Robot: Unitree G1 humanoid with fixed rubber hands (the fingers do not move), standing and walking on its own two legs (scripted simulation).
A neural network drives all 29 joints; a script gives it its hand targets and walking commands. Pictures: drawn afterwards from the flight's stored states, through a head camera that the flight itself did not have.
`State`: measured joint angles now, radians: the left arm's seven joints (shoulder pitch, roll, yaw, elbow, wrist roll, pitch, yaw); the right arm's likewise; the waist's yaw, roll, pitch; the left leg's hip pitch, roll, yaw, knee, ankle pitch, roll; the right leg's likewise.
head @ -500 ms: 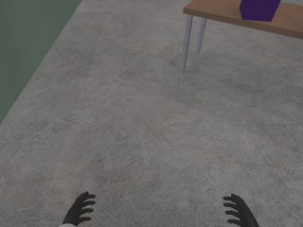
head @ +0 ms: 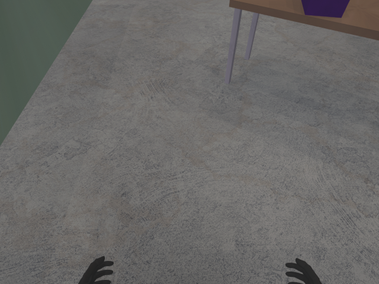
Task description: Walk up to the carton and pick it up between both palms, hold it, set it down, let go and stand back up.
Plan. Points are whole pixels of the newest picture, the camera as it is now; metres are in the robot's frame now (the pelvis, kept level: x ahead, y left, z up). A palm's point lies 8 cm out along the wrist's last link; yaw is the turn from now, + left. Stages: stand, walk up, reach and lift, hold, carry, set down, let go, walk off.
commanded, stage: stand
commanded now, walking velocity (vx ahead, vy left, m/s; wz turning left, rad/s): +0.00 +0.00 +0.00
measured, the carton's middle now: out of the picture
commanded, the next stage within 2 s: walk up in 1.28 s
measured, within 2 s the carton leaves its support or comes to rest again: neither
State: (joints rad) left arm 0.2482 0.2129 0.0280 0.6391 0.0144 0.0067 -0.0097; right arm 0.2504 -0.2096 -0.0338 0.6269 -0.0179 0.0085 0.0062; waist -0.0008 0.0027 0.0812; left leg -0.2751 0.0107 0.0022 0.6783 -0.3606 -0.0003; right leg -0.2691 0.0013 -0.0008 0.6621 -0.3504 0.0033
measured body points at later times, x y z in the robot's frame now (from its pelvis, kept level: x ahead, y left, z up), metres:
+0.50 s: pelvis -0.01 +0.00 +0.00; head +0.01 +0.01 +0.45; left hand +0.11 +0.25 -0.11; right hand +0.11 -0.24 -0.10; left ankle +0.00 +0.12 -0.72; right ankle +0.01 -0.12 -0.72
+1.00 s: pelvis -0.02 +0.00 +0.01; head +0.00 +0.01 +0.45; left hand +0.09 +0.25 -0.11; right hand +0.10 -0.24 -0.10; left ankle +0.00 +0.12 -0.72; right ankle +0.01 -0.12 -0.72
